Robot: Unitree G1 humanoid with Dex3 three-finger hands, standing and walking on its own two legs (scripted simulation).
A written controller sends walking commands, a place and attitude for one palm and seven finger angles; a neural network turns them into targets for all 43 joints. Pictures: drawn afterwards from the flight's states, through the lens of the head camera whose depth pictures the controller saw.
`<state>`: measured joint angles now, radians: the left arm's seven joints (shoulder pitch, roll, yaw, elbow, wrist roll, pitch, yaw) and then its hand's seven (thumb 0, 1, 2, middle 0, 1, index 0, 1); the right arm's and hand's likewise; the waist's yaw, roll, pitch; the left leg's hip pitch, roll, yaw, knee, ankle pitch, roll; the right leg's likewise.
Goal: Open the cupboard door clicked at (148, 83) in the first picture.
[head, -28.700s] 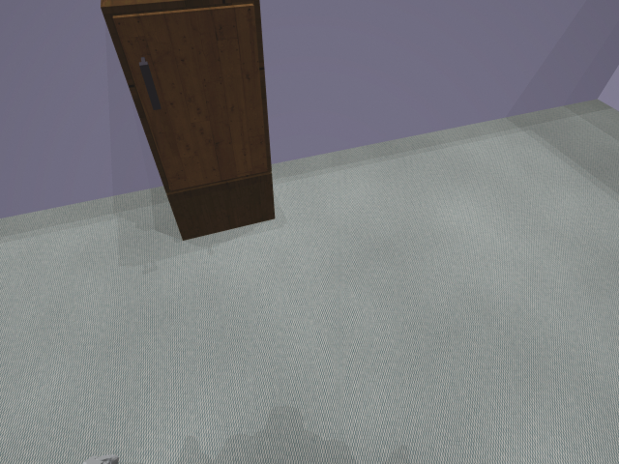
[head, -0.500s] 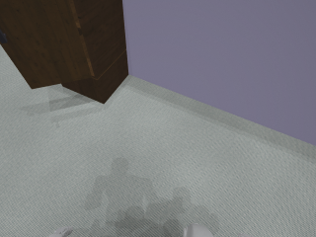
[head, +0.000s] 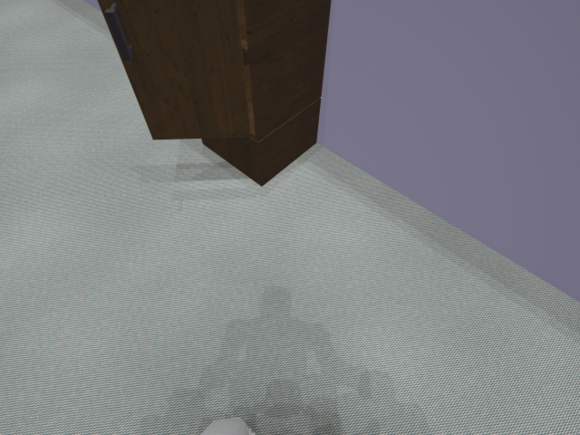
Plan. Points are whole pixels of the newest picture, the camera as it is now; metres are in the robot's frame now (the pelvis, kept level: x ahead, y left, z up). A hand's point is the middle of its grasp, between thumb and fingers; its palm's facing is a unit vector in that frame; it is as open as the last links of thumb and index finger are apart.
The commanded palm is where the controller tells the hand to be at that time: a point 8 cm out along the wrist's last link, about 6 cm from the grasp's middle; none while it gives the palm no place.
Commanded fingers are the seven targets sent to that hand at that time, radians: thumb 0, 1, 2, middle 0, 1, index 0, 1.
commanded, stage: take the last steps up to it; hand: left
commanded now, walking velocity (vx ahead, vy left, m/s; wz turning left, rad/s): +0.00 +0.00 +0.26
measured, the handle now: (121, 32) +1.07 +0.55 -0.04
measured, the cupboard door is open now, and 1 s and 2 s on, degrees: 45 45 45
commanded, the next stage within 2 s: come to a stop and stand still in 1.68 s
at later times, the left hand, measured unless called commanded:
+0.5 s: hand out of the picture +0.12 +0.21 -0.16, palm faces +0.15 -0.96 -0.23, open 7.4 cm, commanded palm none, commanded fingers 0.00 0.90 0.90 -0.20 -0.30 -0.20 -0.30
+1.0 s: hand out of the picture +0.10 +0.28 -0.19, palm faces +0.28 -0.94 -0.17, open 7.4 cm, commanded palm none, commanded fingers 0.00 0.90 0.90 -0.20 -0.30 -0.20 -0.30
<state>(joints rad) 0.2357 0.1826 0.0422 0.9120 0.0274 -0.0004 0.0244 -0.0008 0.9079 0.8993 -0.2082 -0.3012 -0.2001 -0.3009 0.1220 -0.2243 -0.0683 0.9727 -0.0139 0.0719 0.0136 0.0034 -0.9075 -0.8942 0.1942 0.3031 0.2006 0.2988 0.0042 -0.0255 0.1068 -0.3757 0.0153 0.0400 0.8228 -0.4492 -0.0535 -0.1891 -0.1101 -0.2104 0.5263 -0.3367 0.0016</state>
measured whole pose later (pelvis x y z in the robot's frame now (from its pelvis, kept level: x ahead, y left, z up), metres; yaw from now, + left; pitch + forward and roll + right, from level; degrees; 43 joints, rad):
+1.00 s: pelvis +0.20 +0.12 -0.01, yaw +11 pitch +0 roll +0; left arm 0.36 0.18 0.06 1.13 0.02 0.01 0.01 0.01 0.91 0.90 -0.20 -0.30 -0.20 -0.30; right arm 0.14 -0.15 -0.03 0.98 -0.03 -0.05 0.00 0.00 -0.91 -0.89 0.20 0.30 0.20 0.30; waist 0.04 -0.05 0.09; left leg -0.37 0.03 0.16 0.61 -0.25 0.05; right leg -0.37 -0.14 -0.06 1.17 -0.46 0.00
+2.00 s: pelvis +0.50 +0.24 +0.00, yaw +8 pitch +0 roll -1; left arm 0.26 0.17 0.05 1.07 0.01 0.04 0.02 0.00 0.91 0.90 -0.20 -0.30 -0.19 -0.30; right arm 0.10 -0.13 0.00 1.02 -0.02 -0.01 -0.05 0.00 -0.91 -0.89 0.20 0.30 0.21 0.30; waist 0.04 -0.05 0.08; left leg -0.31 0.02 0.14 0.49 -0.19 0.07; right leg -0.40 -0.04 -0.03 0.97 -0.49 0.03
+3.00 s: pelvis +0.52 +0.15 +0.01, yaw +8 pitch -1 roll +0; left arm 0.30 0.12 0.00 1.15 0.00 0.00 0.03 0.00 0.91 0.90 -0.20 -0.30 -0.20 -0.30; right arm 0.25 -0.14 -0.01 1.16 -0.02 0.00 -0.05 0.00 -0.91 -0.89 0.20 0.30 0.20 0.30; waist 0.00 -0.02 0.03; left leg -0.17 0.05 0.03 0.41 -0.23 -0.04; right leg -0.09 0.02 -0.07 0.40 -0.29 -0.04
